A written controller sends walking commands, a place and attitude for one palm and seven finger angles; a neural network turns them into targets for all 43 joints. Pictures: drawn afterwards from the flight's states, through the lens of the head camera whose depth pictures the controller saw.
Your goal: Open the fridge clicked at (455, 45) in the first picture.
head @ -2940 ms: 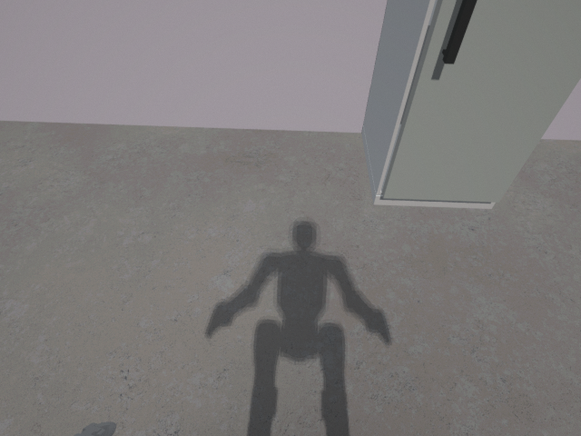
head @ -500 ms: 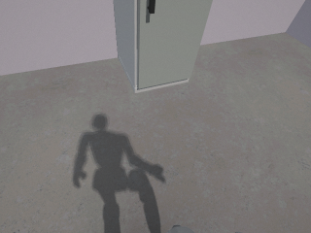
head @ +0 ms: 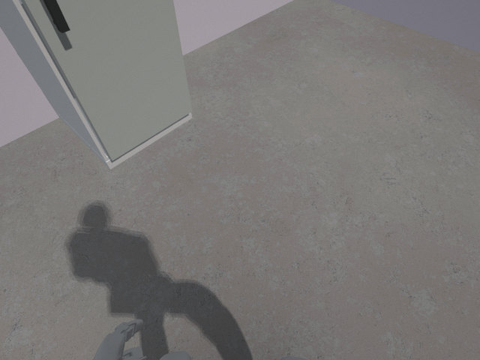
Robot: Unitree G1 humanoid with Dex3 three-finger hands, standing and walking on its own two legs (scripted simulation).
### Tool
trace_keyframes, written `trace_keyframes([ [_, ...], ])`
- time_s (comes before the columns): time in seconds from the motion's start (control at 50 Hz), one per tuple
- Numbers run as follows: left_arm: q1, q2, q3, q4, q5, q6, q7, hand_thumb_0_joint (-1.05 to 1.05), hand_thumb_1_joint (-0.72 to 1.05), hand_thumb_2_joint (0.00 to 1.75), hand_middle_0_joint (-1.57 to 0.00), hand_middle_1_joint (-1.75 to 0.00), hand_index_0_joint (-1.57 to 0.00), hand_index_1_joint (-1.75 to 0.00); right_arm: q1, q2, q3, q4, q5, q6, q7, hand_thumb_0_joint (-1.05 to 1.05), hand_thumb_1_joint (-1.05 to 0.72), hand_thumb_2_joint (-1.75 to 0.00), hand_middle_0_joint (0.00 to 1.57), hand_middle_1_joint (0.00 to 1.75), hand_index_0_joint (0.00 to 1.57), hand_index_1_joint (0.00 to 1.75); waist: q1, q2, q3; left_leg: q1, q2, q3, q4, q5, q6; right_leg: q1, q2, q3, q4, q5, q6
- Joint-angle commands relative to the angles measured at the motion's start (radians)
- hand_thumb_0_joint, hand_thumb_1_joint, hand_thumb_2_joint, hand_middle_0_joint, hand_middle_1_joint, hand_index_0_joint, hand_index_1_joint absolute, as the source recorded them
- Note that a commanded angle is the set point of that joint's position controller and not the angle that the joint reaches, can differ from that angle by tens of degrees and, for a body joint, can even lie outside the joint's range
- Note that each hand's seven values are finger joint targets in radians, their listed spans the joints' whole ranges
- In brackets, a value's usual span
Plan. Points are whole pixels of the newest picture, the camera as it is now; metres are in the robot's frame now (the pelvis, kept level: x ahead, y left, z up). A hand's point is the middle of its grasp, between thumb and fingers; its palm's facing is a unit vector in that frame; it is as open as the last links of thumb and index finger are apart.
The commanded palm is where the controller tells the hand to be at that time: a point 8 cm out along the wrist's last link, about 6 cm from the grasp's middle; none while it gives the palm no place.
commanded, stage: walk to a spot facing it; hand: left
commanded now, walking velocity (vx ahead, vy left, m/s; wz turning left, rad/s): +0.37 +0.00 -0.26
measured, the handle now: out of the picture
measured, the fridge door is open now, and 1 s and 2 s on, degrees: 0 0 0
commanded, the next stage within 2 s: turn to face it in 1.24 s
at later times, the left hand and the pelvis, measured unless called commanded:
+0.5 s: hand (128, 310) +0.23 +0.24 -0.17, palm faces -0.09 -0.99 -0.15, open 7.3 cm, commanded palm none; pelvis +0.22 +0.05 +0.01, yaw -10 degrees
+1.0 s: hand (207, 177) +0.57 +0.10 -0.16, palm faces -0.25 -0.95 -0.20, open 7.3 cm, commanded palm none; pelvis +0.43 -0.05 +0.00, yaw -16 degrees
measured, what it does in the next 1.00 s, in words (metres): walks ahead, turning right: left foot, then right foot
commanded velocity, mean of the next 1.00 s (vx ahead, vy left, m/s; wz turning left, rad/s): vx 0.37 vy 0.00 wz -0.20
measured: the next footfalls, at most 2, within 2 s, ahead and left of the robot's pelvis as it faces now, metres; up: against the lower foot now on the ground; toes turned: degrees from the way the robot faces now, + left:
left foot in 0.34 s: +0.29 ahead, +0.13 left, +0.00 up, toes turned +3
right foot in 0.86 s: +0.48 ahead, -0.16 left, +0.00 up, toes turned -25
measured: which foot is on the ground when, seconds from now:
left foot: up 0.00-0.32, down 0.34-0.88, up 0.90-1.00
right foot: down 0.00-0.34, up 0.36-0.84, down 0.86-1.00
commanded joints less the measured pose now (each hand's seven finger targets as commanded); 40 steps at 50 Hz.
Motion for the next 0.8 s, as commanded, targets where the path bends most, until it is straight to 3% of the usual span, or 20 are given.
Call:
trace_keyframes([
  [0.0, 0.113, 0.169, 0.043, 0.011, 0.011, -0.024, 0.032, 0.00, 0.90, 0.90, -0.20, -0.30, -0.20, -0.30, -0.039, -0.051, -0.014, -0.107, -0.015, -0.038, 0.003, 0.00, -0.90, -0.90, 0.20, 0.30, 0.20, 0.30, 0.029, -0.125, -0.078, -0.203, 0.020, -0.026, -0.037, 0.147, -0.019, 0.125, -0.226, 0.251, -0.388, 0.140, -0.103],
  [0.04, 0.120, 0.161, 0.042, 0.029, 0.015, -0.034, 0.034, 0.00, 0.90, 0.90, -0.20, -0.30, -0.20, -0.30, -0.033, -0.044, -0.015, -0.107, -0.013, -0.036, 0.009, 0.00, -0.90, -0.90, 0.20, 0.30, 0.20, 0.30, 0.017, -0.139, -0.082, -0.197, 0.010, -0.021, -0.109, 0.179, -0.024, 0.121, -0.209, 0.227, -0.397, 0.154, -0.110],
  [0.12, 0.178, 0.148, 0.039, 0.060, 0.014, -0.043, 0.034, 0.00, 0.90, 0.90, -0.20, -0.30, -0.20, -0.30, -0.157, -0.037, -0.017, -0.158, -0.012, -0.043, 0.023, 0.00, -0.90, -0.90, 0.20, 0.30, 0.20, 0.30, 0.050, -0.147, -0.031, -0.227, -0.005, -0.015, -0.268, 0.252, -0.020, 0.128, -0.200, 0.251, -0.416, 0.101, -0.122],
  [0.22, 0.210, 0.169, 0.040, 0.083, 0.016, -0.041, 0.041, 0.00, 0.90, 0.90, -0.20, -0.30, -0.20, -0.30, -0.247, -0.030, -0.013, -0.192, -0.004, -0.066, 0.034, 0.00, -0.90, -0.90, 0.20, 0.30, 0.20, 0.30, 0.070, -0.159, -0.008, -0.084, -0.053, 0.002, -0.506, 0.227, 0.012, 0.147, -0.218, 0.278, -0.377, 0.114, -0.111],
  [0.26, 0.206, 0.173, 0.044, 0.090, 0.013, -0.037, 0.042, 0.00, 0.90, 0.90, -0.20, -0.30, -0.20, -0.30, -0.177, -0.048, -0.019, -0.165, -0.006, -0.077, 0.026, 0.00, -0.90, -0.90, 0.20, 0.30, 0.20, 0.30, 0.032, -0.108, -0.026, 0.087, -0.086, 0.034, -0.619, 0.238, 0.022, 0.114, -0.197, 0.258, -0.280, 0.166, -0.090],
  [0.28, 0.197, 0.160, 0.044, 0.090, 0.010, -0.036, 0.040, 0.00, 0.90, 0.90, -0.20, -0.30, -0.20, -0.30, -0.064, -0.079, -0.025, -0.129, -0.010, -0.085, 0.016, 0.00, -0.90, -0.90, 0.20, 0.30, 0.20, 0.30, -0.020, -0.044, -0.076, 0.248, -0.102, 0.030, -0.686, 0.234, 0.032, 0.081, -0.136, 0.217, -0.113, 0.261, -0.067],
  [0.3, 0.229, 0.113, 0.041, 0.083, 0.001, -0.032, 0.033, 0.00, 0.90, 0.90, -0.20, -0.30, -0.20, -0.30, 0.075, -0.166, -0.045, -0.091, -0.024, -0.092, 0.002, 0.00, -0.90, -0.90, 0.20, 0.30, 0.20, 0.30, -0.065, 0.126, -0.178, 0.464, 0.055, -0.175, -0.769, 0.142, 0.088, -0.050, -0.046, 0.146, 0.162, 0.182, -0.024],
  [0.32, 0.267, 0.059, 0.027, 0.066, -0.004, -0.034, 0.022, 0.00, 0.90, 0.90, -0.20, -0.30, -0.20, -0.30, 0.169, -0.259, -0.060, -0.070, -0.026, -0.089, -0.002, 0.00, -0.90, -0.90, 0.20, 0.30, 0.20, 0.30, -0.066, 0.348, -0.238, 0.579, 0.303, -0.503, -0.921, 0.076, 0.175, -0.242, 0.064, 0.037, 0.478, -0.256, 0.018],
  [0.34, 0.231, 0.086, 0.027, 0.060, 0.006, -0.031, 0.030, 0.00, 0.90, 0.90, -0.20, -0.30, -0.20, -0.30, 0.133, -0.232, -0.051, -0.071, -0.017, -0.077, -0.011, 0.00, -0.90, -0.90, 0.20, 0.30, 0.20, 0.30, -0.061, 0.306, -0.218, 0.499, 0.342, -0.584, -0.980, -0.091, 0.204, -0.294, 0.012, 0.128, 0.630, -0.267, 0.007],
  [0.36, 0.169, 0.090, 0.032, 0.066, 0.009, -0.032, 0.025, 0.00, 0.90, 0.90, -0.20, -0.30, -0.20, -0.30, 0.060, -0.168, -0.039, -0.082, -0.013, -0.079, -0.013, 0.00, -0.90, -0.90, 0.20, 0.30, 0.20, 0.30, -0.049, 0.187, -0.128, 0.397, 0.312, -0.524, -1.006, -0.136, 0.199, -0.345, -0.033, 0.134, 0.697, -0.170, 0.005],
  [0.38, 0.138, 0.078, 0.035, 0.072, 0.014, -0.029, 0.015, 0.00, 0.90, 0.90, -0.20, -0.30, -0.20, -0.30, 0.004, -0.117, -0.023, -0.094, -0.012, -0.085, -0.013, 0.00, -0.90, -0.90, 0.20, 0.30, 0.20, 0.30, -0.022, 0.099, -0.034, 0.285, 0.265, -0.425, -1.024, -0.101, 0.182, -0.344, -0.074, 0.135, 0.690, -0.083, 0.009],
  [0.42, 0.202, 0.038, 0.033, 0.102, 0.023, -0.010, 0.007, 0.00, 0.90, 0.90, -0.20, -0.30, -0.20, -0.30, -0.055, -0.057, -0.007, -0.089, -0.010, -0.100, -0.017, 0.00, -0.90, -0.90, 0.20, 0.30, 0.20, 0.30, 0.039, 0.075, -0.022, 0.201, 0.191, -0.223, -1.027, 0.053, 0.140, -0.271, -0.097, 0.126, 0.638, -0.001, 0.026],
  [0.46, 0.241, 0.019, 0.034, 0.124, 0.025, 0.006, 0.007, 0.00, 0.90, 0.90, -0.20, -0.30, -0.20, -0.30, -0.041, -0.037, -0.003, -0.071, -0.004, -0.111, -0.021, 0.00, -0.90, -0.90, 0.20, 0.30, 0.20, 0.30, 0.059, 0.094, -0.059, 0.196, 0.148, -0.108, -1.021, 0.185, 0.128, -0.239, -0.100, 0.109, 0.602, 0.051, 0.040],
  [0.54, 0.187, 0.004, 0.039, 0.105, 0.026, 0.023, 0.005, 0.00, 0.90, 0.90, -0.20, -0.30, -0.20, -0.30, 0.000, -0.025, -0.009, -0.034, 0.000, -0.115, -0.025, 0.00, -0.90, -0.90, 0.20, 0.30, 0.20, 0.30, 0.061, 0.074, -0.019, 0.252, 0.150, -0.032, -1.049, 0.258, 0.160, -0.328, -0.122, 0.087, 0.505, 0.123, 0.066],
  [0.6, 0.102, -0.009, 0.034, 0.084, 0.028, 0.024, 0.000, 0.00, 0.90, 0.90, -0.20, -0.30, -0.20, -0.30, 0.049, -0.026, -0.010, -0.003, -0.001, -0.114, -0.025, 0.00, -0.90, -0.90, 0.20, 0.30, 0.20, 0.30, 0.041, 0.079, 0.008, 0.307, 0.147, 0.017, -1.044, 0.315, 0.172, -0.354, -0.136, 0.052, 0.353, 0.143, 0.074],
  [0.64, 0.029, -0.015, 0.028, 0.070, 0.027, 0.019, -0.001, 0.00, 0.90, 0.90, -0.20, -0.30, -0.20, -0.30, 0.100, -0.021, -0.011, 0.022, -0.006, -0.110, -0.025, 0.00, -0.90, -0.90, 0.20, 0.30, 0.20, 0.30, 0.012, 0.091, 0.024, 0.345, 0.147, 0.037, -1.032, 0.378, 0.172, -0.338, -0.125, 0.014, 0.240, 0.135, 0.067],
  [0.74, -0.059, -0.012, 0.022, 0.053, 0.023, 0.001, 0.002, 0.00, 0.90, 0.90, -0.20, -0.30, -0.20, -0.30, 0.152, -0.035, -0.011, 0.061, -0.018, -0.095, -0.021, 0.00, -0.90, -0.90, 0.20, 0.30, 0.20, 0.30, -0.009, 0.095, 0.031, 0.393, 0.166, 0.085, -0.945, 0.548, 0.163, -0.220, -0.067, -0.045, 0.041, 0.061, 0.022],
  [0.78, 0.042, 0.005, 0.026, 0.085, 0.024, -0.009, 0.005, 0.00, 0.90, 0.90, -0.20, -0.30, -0.20, -0.30, 0.131, -0.049, -0.010, 0.065, -0.013, -0.091, -0.023, 0.00, -0.90, -0.90, 0.20, 0.30, 0.20, 0.30, 0.051, 0.101, -0.026, 0.396, 0.154, 0.129, -0.796, 0.798, 0.144, -0.050, -0.011, -0.090, -0.024, 0.051, -0.008],
])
